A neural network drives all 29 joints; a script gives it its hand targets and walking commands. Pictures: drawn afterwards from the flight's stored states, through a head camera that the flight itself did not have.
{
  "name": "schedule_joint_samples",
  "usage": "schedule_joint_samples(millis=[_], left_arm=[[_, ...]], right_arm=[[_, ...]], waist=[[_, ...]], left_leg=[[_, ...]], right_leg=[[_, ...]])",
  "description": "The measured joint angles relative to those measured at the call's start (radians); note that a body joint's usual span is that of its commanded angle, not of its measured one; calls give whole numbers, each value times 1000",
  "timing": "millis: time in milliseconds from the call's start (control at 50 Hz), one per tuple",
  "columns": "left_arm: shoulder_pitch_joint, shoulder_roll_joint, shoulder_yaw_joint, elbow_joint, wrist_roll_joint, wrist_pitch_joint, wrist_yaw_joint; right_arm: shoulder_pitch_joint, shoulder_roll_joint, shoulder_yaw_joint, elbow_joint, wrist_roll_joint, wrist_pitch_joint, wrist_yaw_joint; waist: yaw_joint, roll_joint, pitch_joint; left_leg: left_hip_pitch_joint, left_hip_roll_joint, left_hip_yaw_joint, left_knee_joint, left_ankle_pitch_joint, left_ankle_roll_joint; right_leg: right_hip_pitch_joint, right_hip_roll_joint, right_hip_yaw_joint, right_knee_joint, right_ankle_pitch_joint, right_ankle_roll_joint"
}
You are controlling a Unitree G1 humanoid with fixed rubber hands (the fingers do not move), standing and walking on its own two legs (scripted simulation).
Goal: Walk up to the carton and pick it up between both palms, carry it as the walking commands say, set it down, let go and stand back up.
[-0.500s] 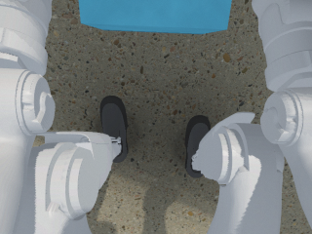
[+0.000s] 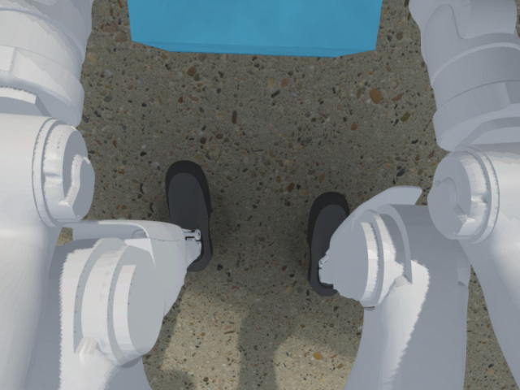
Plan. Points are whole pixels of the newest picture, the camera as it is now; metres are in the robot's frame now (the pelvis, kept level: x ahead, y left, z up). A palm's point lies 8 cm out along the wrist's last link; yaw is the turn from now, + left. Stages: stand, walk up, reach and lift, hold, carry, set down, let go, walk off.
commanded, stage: reach and lift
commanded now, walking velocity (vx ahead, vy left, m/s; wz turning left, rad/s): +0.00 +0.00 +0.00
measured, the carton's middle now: out of the picture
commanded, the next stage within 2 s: none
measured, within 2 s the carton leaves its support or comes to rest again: leaves its support in 0.54 s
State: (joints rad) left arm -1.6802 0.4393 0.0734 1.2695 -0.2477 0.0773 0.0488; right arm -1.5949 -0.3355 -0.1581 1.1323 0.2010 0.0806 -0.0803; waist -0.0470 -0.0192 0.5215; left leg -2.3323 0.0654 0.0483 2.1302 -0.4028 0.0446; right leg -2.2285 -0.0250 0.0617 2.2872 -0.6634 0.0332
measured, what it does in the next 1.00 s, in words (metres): stands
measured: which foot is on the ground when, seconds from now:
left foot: down 0.00-1.00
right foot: down 0.00-1.00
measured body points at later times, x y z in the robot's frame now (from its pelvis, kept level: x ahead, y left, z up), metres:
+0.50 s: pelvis +0.00 +0.00 +0.00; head +0.39 -0.01 +0.21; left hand +0.59 +0.15 -0.20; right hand +0.56 -0.19 -0.20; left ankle +0.16 +0.11 -0.32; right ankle +0.09 -0.13 -0.32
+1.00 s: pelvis -0.01 +0.00 +0.01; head +0.36 -0.01 +0.26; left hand +0.60 +0.15 -0.12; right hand +0.56 -0.19 -0.13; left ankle +0.16 +0.11 -0.32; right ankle +0.09 -0.13 -0.32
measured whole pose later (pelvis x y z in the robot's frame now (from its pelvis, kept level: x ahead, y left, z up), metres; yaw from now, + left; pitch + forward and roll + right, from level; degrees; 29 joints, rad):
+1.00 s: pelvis -0.01 +0.00 +0.01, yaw -1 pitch +28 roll +1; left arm -1.67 0.45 0.05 1.18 -0.23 0.21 0.09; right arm -1.54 -0.33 -0.10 1.00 0.22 0.24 -0.12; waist -0.05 -0.02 0.52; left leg -2.20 0.07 0.04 2.12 -0.41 0.04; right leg -2.10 0.00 0.07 2.26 -0.65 0.04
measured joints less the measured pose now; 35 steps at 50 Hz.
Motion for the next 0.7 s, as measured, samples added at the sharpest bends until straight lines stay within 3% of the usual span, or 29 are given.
schedule_joint_samples(millis=[220, 400, 700], left_arm=[[0, 10, 0, 0, 15, 5, -31], [6, 11, 0, -23, -14, 35, -22], [13, 10, -21, -65, -22, 79, 37]], right_arm=[[5, -7, 0, -4, -5, 2, 34], [13, -9, 0, -30, 16, 36, 34], [45, 4, 54, -88, 69, 82, -35]], waist=[[0, 0, 0], [0, 0, 0], [0, 0, 3]], left_leg=[[0, 0, 0, 3, -4, 0], [0, 0, 0, 4, -4, 0], [61, 0, -4, 9, -4, 0]], right_leg=[[-1, 4, 2, 0, 0, 0], [-1, 7, 2, 0, 2, 0], [54, 19, 4, 0, 11, 5]])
